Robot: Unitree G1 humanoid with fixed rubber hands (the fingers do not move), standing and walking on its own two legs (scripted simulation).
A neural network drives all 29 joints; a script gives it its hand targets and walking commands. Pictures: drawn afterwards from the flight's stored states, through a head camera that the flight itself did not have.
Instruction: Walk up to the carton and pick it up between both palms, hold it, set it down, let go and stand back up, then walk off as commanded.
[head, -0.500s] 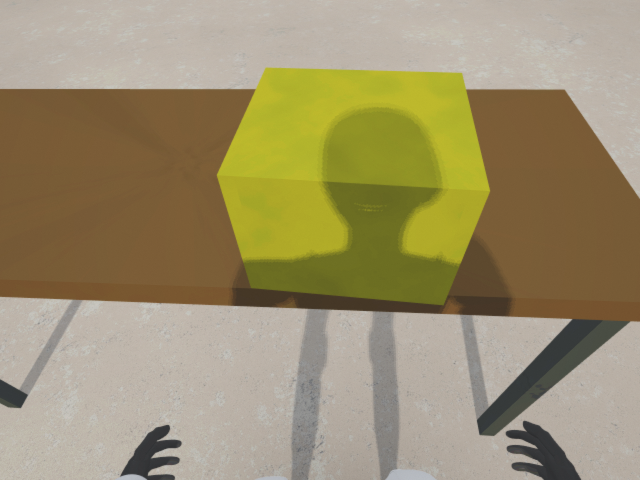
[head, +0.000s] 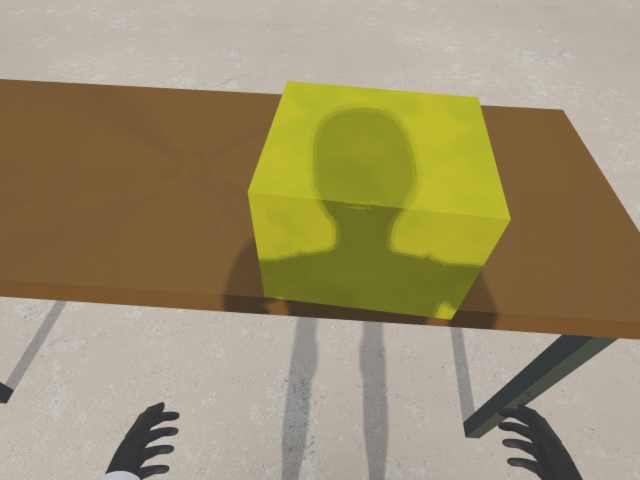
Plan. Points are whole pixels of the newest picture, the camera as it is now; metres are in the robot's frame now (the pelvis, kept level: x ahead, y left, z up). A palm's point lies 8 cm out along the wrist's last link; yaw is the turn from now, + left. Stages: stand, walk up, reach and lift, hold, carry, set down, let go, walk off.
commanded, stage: reach and lift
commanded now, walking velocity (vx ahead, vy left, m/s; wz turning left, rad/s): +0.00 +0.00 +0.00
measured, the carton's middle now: (368, 199) +0.45 -0.04 +0.10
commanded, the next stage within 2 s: none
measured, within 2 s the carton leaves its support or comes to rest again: neither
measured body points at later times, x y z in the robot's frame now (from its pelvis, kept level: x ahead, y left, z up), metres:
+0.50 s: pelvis -0.03 -0.02 +0.00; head -0.05 -0.04 +0.45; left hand +0.17 +0.23 +0.03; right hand +0.18 -0.25 +0.04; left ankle +0.02 +0.09 -0.73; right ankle +0.04 -0.13 -0.74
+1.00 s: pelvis -0.02 -0.01 +0.01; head -0.03 -0.01 +0.46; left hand +0.20 +0.22 +0.09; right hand +0.19 -0.22 +0.09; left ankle +0.01 +0.09 -0.74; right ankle -0.01 -0.12 -0.74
